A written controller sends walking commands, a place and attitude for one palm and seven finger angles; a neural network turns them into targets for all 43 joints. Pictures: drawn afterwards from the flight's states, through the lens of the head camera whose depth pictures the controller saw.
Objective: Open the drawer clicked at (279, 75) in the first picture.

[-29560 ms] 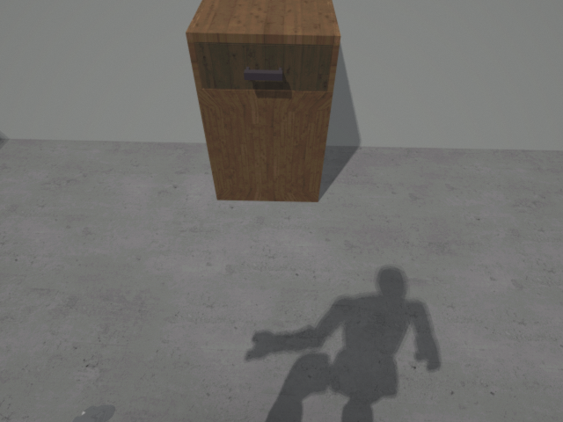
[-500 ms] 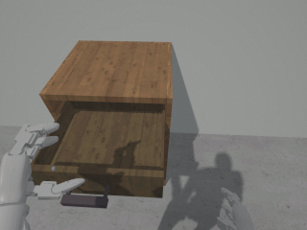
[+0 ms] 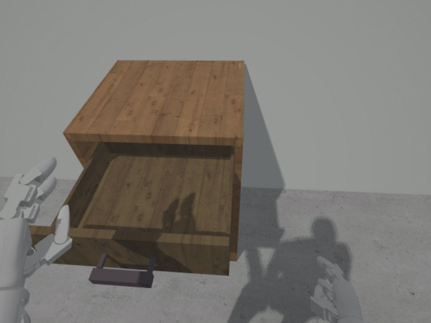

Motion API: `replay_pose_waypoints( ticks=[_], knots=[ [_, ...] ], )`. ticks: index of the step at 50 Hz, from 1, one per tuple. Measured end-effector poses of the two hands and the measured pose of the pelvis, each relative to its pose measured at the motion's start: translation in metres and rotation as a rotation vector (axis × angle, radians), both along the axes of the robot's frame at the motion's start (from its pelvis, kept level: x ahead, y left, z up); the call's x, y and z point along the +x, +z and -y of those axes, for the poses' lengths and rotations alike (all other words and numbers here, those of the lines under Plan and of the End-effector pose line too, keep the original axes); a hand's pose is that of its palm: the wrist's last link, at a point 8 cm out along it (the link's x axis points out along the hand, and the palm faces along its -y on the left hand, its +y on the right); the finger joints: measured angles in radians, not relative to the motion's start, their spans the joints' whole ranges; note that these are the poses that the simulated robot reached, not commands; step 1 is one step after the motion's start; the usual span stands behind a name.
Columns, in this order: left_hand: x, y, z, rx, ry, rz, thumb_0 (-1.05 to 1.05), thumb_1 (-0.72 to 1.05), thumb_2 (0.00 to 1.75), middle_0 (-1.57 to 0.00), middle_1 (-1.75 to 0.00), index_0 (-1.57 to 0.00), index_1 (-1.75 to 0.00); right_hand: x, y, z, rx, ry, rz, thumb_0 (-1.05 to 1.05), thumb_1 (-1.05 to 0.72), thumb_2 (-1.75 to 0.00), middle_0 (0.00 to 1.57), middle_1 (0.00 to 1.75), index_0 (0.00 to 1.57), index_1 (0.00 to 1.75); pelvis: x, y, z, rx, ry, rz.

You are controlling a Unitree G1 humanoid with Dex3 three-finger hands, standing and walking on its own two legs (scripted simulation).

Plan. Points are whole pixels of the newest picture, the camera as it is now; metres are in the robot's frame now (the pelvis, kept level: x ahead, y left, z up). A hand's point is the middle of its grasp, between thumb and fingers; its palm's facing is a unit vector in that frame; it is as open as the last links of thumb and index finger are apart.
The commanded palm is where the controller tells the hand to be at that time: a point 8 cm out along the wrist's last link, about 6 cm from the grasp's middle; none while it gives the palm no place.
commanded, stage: draw the hand back to the body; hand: left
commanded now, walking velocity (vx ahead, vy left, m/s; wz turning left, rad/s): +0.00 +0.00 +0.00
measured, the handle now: (125, 268) +0.24 +0.24 -0.09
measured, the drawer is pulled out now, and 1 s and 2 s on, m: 0.29 0.29 0.29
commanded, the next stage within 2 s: step back with the hand held close in 0.12 s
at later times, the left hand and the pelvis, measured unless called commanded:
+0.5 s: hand (57, 248) +0.17 +0.24 +0.15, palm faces +0.28 -0.82 -0.50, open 7.4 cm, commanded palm +0.10 +0.29 +0.17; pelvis -0.02 +0.01 +0.00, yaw +1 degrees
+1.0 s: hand (21, 289) +0.12 +0.25 +0.16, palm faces +0.34 -0.83 -0.44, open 7.4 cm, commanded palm +0.05 +0.30 +0.17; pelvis -0.08 +0.02 -0.01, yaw +1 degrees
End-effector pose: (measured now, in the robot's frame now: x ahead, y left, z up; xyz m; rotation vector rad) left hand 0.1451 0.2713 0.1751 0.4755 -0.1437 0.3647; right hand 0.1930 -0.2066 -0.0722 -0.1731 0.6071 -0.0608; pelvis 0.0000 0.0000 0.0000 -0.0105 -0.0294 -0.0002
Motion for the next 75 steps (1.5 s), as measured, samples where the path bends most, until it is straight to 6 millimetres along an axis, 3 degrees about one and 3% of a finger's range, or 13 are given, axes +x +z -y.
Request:
replay_pose_waypoints(
  ticks=[8, 21, 29, 35, 44, 53, 59, 63, 67, 71, 75],
  knots=[
    [-0.002, -0.003, 0.001, -0.008, -0.002, -0.016, 0.01, 0.86, 0.88, -0.21, -0.32, -0.21, -0.33, -0.005, -0.001, -0.001, 0.005, 0.002, -0.009, 0.02, -0.9, -0.9, 0.2, 0.3, 0.2, 0.3, -0.003, 0.0, 0.001, 0.001, -0.001, 0.003],
    [-0.003, 0.007, -0.004, 0.071, -0.049, 0.004, 0.01, 0.89, 0.9, -0.21, -0.3, -0.21, -0.31, -0.022, -0.006, 0.011, -0.035, -0.032, -0.093, 0.02, -0.9, -0.9, 0.2, 0.3, 0.2, 0.3, -0.015, 0.0, -0.004, -0.003, 0.018, -0.065],
    [-0.02, -0.003, -0.012, 0.087, -0.091, -0.07, 0.01, 0.89, 0.9, -0.21, -0.3, -0.21, -0.31, -0.039, -0.005, 0.019, -0.077, -0.098, -0.128, 0.02, -0.91, -0.9, 0.2, 0.3, 0.2, 0.3, -0.029, -0.002, -0.013, -0.001, 0.022, -0.087],
    [-0.037, -0.002, -0.022, 0.089, -0.076, -0.035, 0.01, 0.89, 0.9, -0.21, -0.3, -0.22, -0.31, -0.049, 0.001, 0.01, -0.092, -0.08, -0.11, 0.02, -0.91, -0.9, 0.2, 0.3, 0.2, 0.3, -0.043, -0.004, -0.017, 0.003, 0.023, -0.088],
    [-0.059, 0.002, -0.018, 0.096, -0.08, 0.048, 0.01, 0.89, 0.9, -0.21, -0.3, -0.21, -0.31, -0.064, 0.004, -0.003, -0.075, -0.031, -0.065, 0.02, -0.9, -0.9, 0.2, 0.3, 0.2, 0.3, -0.064, -0.009, -0.014, 0.001, 0.02, -0.084],
    [-0.069, -0.004, -0.024, 0.057, -0.095, 0.099, 0.01, 0.89, 0.9, -0.21, -0.3, -0.21, -0.31, -0.094, -0.001, 0.005, -0.128, -0.07, -0.109, 0.02, -0.9, -0.9, 0.2, 0.3, 0.2, 0.3, -0.08, -0.014, -0.022, -0.016, 0.016, -0.082],
    [-0.071, 0.001, -0.033, 0.121, -0.096, 0.084, 0.01, 0.89, 0.9, -0.21, -0.3, -0.21, -0.31, -0.11, 0.0, 0.001, -0.125, -0.085, -0.123, 0.02, -0.9, -0.9, 0.2, 0.3, 0.2, 0.3, -0.084, -0.011, -0.022, -0.011, 0.027, -0.105],
    [-0.073, 0.001, -0.025, 0.129, -0.113, 0.085, 0.01, 0.89, 0.9, -0.21, -0.3, -0.21, -0.31, -0.111, -0.005, -0.002, -0.103, -0.046, -0.122, 0.02, -0.9, -0.9, 0.2, 0.3, 0.2, 0.3, -0.091, -0.012, -0.016, 0.002, -0.007, -0.134],
    [-0.074, -0.005, -0.003, 0.1, -0.174, 0.04, 0.01, 0.89, 0.9, -0.21, -0.3, -0.21, -0.3, -0.114, -0.008, 0.0, -0.068, -0.016, -0.111, 0.02, -0.9, -0.9, 0.2, 0.3, 0.2, 0.3, -0.112, -0.01, -0.007, -0.013, -0.031, -0.122],
    [-0.089, -0.006, 0.016, 0.084, -0.239, 0.01, 0.01, 0.89, 0.9, -0.21, -0.3, -0.21, -0.31, -0.124, -0.004, 0.011, -0.042, -0.056, -0.084, 0.02, -0.9, -0.9, 0.2, 0.3, 0.2, 0.3, -0.129, -0.01, 0.0, -0.022, -0.021, -0.107],
    [-0.11, -0.003, 0.009, 0.084, -0.208, 0.006, 0.01, 0.89, 0.9, -0.22, -0.3, -0.22, -0.31, -0.142, 0.006, 0.023, -0.089, -0.101, -0.106, 0.02, -0.9, -0.9, 0.2, 0.3, 0.2, 0.3, -0.139, -0.005, 0.001, 0.01, 0.0, -0.114]
  ],
)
